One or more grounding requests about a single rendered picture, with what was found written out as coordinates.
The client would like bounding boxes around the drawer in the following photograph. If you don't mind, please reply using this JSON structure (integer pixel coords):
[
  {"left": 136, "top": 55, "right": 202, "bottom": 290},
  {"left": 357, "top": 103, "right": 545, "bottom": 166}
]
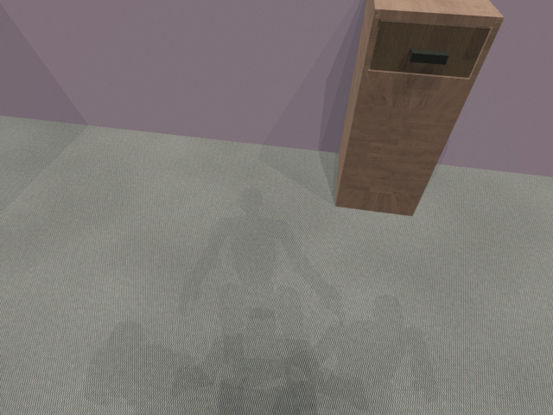
[{"left": 370, "top": 19, "right": 490, "bottom": 78}]

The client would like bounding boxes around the cabinet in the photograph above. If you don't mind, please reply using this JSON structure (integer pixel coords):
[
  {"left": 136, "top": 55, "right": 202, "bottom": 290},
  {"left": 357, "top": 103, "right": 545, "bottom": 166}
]
[{"left": 335, "top": 0, "right": 504, "bottom": 216}]

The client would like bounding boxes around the handle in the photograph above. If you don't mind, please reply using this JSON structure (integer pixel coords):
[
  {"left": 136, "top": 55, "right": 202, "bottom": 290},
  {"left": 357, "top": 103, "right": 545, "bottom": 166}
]
[{"left": 410, "top": 48, "right": 448, "bottom": 65}]

